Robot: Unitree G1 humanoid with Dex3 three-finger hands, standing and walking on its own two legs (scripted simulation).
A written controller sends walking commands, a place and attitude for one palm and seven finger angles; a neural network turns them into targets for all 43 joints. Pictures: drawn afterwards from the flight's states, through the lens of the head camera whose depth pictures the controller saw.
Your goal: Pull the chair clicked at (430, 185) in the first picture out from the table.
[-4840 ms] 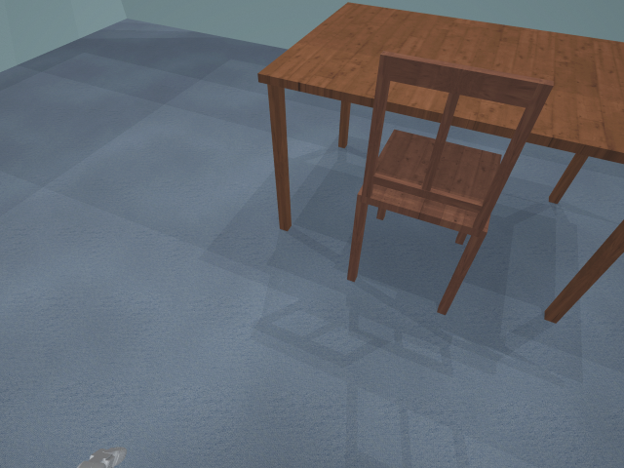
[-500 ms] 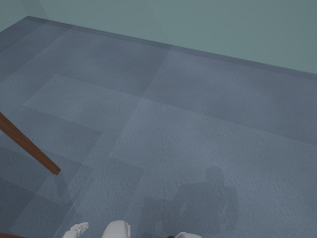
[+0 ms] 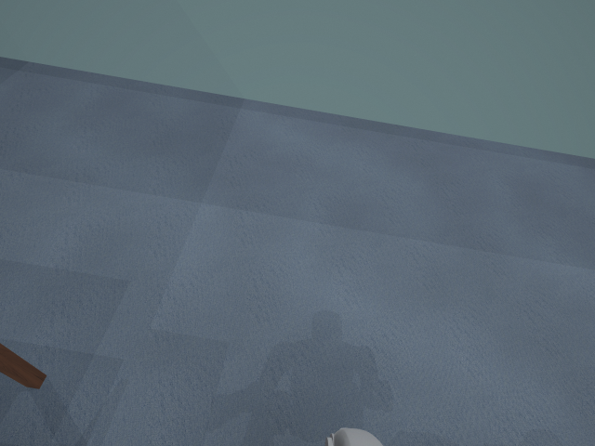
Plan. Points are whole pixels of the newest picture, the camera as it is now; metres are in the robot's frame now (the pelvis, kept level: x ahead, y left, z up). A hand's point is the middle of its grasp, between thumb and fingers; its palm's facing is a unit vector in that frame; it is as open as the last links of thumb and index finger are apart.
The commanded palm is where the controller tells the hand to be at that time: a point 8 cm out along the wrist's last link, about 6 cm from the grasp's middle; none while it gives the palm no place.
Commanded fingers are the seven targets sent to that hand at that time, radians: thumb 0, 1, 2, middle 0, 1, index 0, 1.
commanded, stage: walk to a spot facing it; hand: left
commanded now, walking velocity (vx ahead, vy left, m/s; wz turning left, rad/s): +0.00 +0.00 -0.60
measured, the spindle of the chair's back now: out of the picture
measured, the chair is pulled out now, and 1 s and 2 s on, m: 0.00 0.00 0.00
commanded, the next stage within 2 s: turn to face it in 0.70 s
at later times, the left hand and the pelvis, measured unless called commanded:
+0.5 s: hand (245, 426) +0.17 +0.08 -0.15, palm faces -0.27 -0.92 -0.28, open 7.4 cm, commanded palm none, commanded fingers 0.00 0.90 0.90 -0.20 -0.30 -0.20 -0.30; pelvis +0.00 -0.07 -0.01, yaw -17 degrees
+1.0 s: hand (209, 434) +0.16 +0.14 -0.20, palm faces -0.36 -0.91 -0.19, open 7.4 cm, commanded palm none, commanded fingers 0.00 0.90 0.90 -0.20 -0.30 -0.20 -0.30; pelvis +0.11 -0.05 -0.01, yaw -29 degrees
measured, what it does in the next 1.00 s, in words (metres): walks ahead, turning right: right foot, then left foot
